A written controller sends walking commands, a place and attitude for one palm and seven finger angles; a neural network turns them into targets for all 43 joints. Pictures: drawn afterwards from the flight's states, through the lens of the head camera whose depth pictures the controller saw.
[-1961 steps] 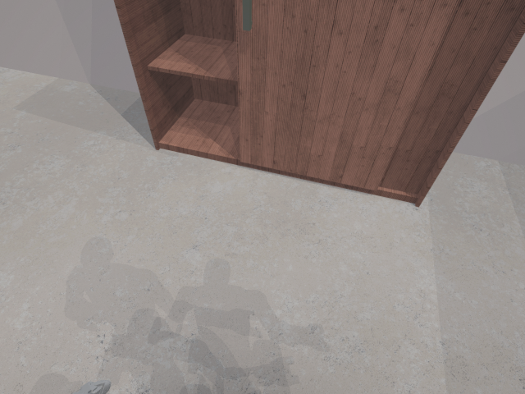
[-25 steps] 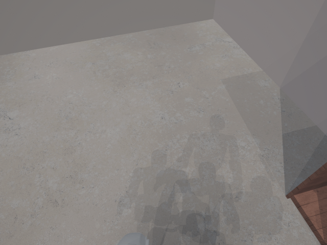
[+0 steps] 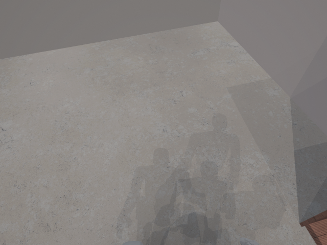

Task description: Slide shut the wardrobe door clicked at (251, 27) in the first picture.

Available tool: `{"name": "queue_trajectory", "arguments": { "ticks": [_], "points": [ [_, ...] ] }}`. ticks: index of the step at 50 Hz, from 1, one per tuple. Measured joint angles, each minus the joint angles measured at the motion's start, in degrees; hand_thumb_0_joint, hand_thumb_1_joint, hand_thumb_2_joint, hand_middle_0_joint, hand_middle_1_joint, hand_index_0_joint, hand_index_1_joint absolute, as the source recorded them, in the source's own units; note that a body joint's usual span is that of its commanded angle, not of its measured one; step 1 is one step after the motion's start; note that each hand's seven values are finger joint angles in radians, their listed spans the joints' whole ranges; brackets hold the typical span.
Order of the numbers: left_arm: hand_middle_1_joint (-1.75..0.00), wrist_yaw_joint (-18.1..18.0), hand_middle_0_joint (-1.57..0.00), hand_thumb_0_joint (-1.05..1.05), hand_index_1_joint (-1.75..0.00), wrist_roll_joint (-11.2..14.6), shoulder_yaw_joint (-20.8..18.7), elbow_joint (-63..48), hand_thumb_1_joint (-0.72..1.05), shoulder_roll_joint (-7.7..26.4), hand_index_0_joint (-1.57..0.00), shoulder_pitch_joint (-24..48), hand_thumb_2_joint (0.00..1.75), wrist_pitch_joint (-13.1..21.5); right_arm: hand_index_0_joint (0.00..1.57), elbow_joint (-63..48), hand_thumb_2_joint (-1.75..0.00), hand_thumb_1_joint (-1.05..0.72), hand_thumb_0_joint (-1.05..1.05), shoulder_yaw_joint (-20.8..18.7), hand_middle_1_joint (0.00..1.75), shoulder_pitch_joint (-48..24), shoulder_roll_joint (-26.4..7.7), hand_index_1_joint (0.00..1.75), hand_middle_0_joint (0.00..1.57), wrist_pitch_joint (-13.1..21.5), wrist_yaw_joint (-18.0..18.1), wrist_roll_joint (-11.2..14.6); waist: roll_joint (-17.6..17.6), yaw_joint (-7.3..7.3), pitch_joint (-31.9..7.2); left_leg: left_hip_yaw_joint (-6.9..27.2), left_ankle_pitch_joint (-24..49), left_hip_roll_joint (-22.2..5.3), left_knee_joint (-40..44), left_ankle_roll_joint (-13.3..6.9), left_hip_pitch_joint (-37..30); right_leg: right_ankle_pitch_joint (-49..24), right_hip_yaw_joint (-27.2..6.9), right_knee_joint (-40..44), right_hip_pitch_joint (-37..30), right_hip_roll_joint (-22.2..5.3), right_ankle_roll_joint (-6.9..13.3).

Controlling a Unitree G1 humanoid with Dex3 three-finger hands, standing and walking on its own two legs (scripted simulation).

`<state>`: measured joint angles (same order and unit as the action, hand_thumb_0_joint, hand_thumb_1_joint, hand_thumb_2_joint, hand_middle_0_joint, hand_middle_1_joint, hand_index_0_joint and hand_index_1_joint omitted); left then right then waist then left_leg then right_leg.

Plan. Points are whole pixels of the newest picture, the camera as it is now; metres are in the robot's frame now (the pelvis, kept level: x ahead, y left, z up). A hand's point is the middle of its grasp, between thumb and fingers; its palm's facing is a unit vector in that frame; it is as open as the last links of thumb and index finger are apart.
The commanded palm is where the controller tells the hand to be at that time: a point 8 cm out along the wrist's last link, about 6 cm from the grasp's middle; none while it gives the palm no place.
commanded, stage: turn to face it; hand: right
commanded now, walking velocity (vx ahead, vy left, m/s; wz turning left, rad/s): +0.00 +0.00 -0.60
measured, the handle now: out of the picture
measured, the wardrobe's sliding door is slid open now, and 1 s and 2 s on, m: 0.26 0.26 0.26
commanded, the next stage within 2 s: take the last steps up to it in 1.76 s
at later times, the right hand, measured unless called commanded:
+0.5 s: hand out of the picture +0.03 -0.22 -0.18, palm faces +0.34 +0.91 -0.24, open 7.4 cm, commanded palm none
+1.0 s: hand out of the picture -0.01 -0.19 -0.15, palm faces +0.60 +0.76 -0.24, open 7.4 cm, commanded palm none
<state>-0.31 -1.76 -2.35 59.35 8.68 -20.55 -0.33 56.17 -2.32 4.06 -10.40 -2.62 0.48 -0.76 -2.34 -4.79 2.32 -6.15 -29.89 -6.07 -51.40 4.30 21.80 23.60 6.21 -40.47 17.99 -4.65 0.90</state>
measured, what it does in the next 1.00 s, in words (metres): steps on the spot, turning right: left foot, then right foot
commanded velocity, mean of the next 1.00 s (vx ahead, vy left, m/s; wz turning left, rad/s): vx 0.00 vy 0.00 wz -0.60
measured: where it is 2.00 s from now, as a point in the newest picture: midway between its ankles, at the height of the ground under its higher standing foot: outside the picture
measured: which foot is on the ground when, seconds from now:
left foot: up 0.00-0.18, down 0.20-0.48, up 0.50-0.78, down 0.80-1.00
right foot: down 0.00-0.20, up 0.22-0.46, down 0.48-0.80, up 0.82-1.00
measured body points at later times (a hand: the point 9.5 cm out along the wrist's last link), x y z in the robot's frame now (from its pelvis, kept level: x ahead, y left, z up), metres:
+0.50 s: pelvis +0.04 +0.01 -0.01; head +0.08 -0.03 +0.44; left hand +0.24 +0.25 -0.12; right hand +0.01 -0.27 -0.16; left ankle +0.06 +0.16 -0.71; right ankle +0.03 -0.10 -0.73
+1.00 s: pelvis +0.04 +0.03 +0.01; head +0.06 +0.00 +0.46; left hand +0.26 +0.20 -0.13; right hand -0.04 -0.23 -0.14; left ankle +0.15 +0.15 -0.72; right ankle -0.01 -0.07 -0.68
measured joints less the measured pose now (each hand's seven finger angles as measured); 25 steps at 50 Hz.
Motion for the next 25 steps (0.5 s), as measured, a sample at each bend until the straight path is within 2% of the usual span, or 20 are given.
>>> {"name": "queue_trajectory", "arguments": {
  "ticks": [2,4,7,9,10,12,14,16,19,21,23,24,25],
  "points": [
    [-0.3,-0.5,-0.2,0.01,-0.3,0.0,0.1,-0.6,0.9,-0.7,-0.2,0.2,0.9,0.7,0.2,0.8,-0.9,-0.91,0.01,-0.2,0.3,0.6,-0.3,0.29,0.2,-0.2,0.0,0.0,0.5,-0.16,0.0,0.8,-2.3,1.4,-4.3,0.3,1.1,-1.3,-1.4,3.1,-1.3,0.5,-0.3],
    [-0.3,-0.8,-0.2,0.01,-0.3,0.0,0.2,-1.1,0.9,-0.9,-0.2,0.5,0.9,1.0,0.2,1.2,-0.9,-0.91,0.01,-0.3,0.3,0.6,-0.7,0.29,0.2,-0.2,-0.1,0.2,1.4,-0.18,0.5,1.0,-2.2,2.5,-3.3,0.6,1.3,-3.0,-2.9,6.1,-2.8,0.8,-0.4],
    [-0.3,-0.9,-0.2,0.0,-0.3,0.2,-0.1,-1.4,0.9,-0.1,-0.2,0.8,0.9,0.5,0.2,0.5,-0.9,-0.91,0.01,-0.4,0.3,0.1,-1.0,0.29,0.2,0.3,-0.3,0.6,3.3,0.07,1.2,1.1,2.1,3.7,5.8,0.4,-0.2,-3.9,-5.4,8.4,-4.4,1.0,-1.1],
    [-0.3,-0.8,-0.2,0.0,-0.3,0.5,-0.5,-1.2,0.9,0.7,-0.2,0.7,0.9,-0.4,0.2,-0.5,-0.9,-0.91,0.01,-0.5,0.3,0.0,-1.4,0.29,0.2,1.2,-0.4,0.6,4.0,0.61,1.2,1.0,11.5,3.7,15.6,0.0,-3.2,-3.1,-7.2,7.2,-4.4,1.7,-1.8],
    [-0.3,-0.6,-0.2,0.01,-0.3,0.7,-0.7,-1.2,0.9,0.8,-0.2,0.5,0.9,-1.0,0.2,-1.4,-0.9,-0.91,0.01,-0.6,0.3,0.4,-2.2,0.29,0.2,1.8,-0.3,0.4,2.7,0.98,0.6,1.2,15.9,2.1,19.5,-1.3,-5.0,-2.3,-6.8,4.6,-3.1,3.0,-2.3],
    [-0.3,-0.1,-0.2,0.01,-0.3,0.9,-1.4,-0.7,0.9,2.5,-0.2,2.3,0.9,-2.7,0.2,-1.9,-0.9,-0.91,0.01,-1.0,0.3,0.3,-2.0,0.29,0.2,2.7,0.4,0.1,3.5,1.72,1.2,-0.8,12.7,1.2,17.2,-2.8,-5.3,5.2,-6.8,-7.2,1.2,3.1,-3.1],
    [-0.3,0.3,-0.2,0.01,-0.3,0.7,-2.3,-0.8,0.9,4.3,-0.2,4.5,0.9,-3.9,0.2,-2.4,-0.9,-0.91,0.01,-0.9,0.3,1.1,-1.8,0.29,0.2,2.7,0.8,-0.2,4.2,2.14,1.9,-2.6,11.3,0.6,17.0,-2.9,-6.6,6.5,-6.1,-17.7,5.4,3.0,-3.5],
    [-0.3,0.7,-0.2,0.01,-0.3,0.6,-2.9,-1.6,0.9,5.5,-0.2,7.0,0.9,-4.4,0.2,-2.5,-0.9,-0.91,0.01,-0.9,0.3,2.4,-2.1,0.29,0.2,2.5,1.3,-0.4,3.6,2.42,2.3,-3.8,11.6,-0.4,18.1,-2.5,-7.8,5.7,-4.2,-22.6,8.2,2.5,-4.3],
    [-0.3,1.5,-0.2,0.01,-0.3,0.8,-3.1,-3.8,0.9,6.4,-0.2,10.1,0.9,-4.1,0.2,-2.1,-0.9,-0.91,0.01,-1.1,0.3,4.0,-3.1,0.29,0.2,1.9,1.2,-0.8,1.3,2.7,3.1,-5.3,11.7,-2.2,18.7,-2.1,-8.8,3.4,-1.4,-17.9,8.6,1.5,-4.9],
    [-0.3,2.0,-0.19,0.01,-0.3,0.8,-3.1,-5.4,0.91,6.8,-0.2,11.7,0.9,-3.6,0.2,-1.9,-0.9,-0.91,0.01,-1.1,0.3,4.8,-3.9,0.29,0.2,1.6,1.0,-0.9,-0.1,3.12,3.7,-6.3,10.9,-3.6,17.6,-1.4,-8.7,1.2,-0.2,-10.8,7.1,1.3,-4.8],
    [-0.3,2.4,-0.19,0.01,-0.3,0.8,-3.1,-6.9,0.91,7.5,-0.2,12.6,0.9,-2.9,0.2,-1.9,-0.9,-0.91,0.01,-1.1,0.3,5.8,-4.6,0.29,0.2,1.3,0.6,-0.8,-1.1,3.48,4.0,-7.3,8.9,-5.2,14.3,-0.5,-7.9,-4.2,1.1,-2.0,4.2,1.4,-4.4],
    [-0.3,2.6,-0.19,0.01,-0.3,0.7,-3.1,-7.8,0.91,8.3,-0.2,12.6,0.9,-2.3,0.2,-2.0,-0.9,-0.91,0.01,-1.1,0.3,6.5,-4.6,0.29,0.2,1.0,0.3,-0.6,-0.5,3.63,3.5,-7.7,7.6,-5.5,11.0,-0.1,-6.4,-8.0,0.8,1.7,3.1,1.1,-2.4],
    [-0.3,2.4,-0.19,0.01,-0.3,0.6,-3.3,-8.1,0.91,8.5,-0.2,13.0,0.9,-1.7,0.2,-1.8,-0.9,-0.91,0.01,-1.1,0.3,6.5,-5.0,0.29,0.2,0.6,0.2,-0.5,-0.6,3.7,3.6,-6.0,3.0,-5.6,5.6,0.7,-4.1,-7.3,0.5,0.4,4.2,1.5,-0.4]
  ]
}}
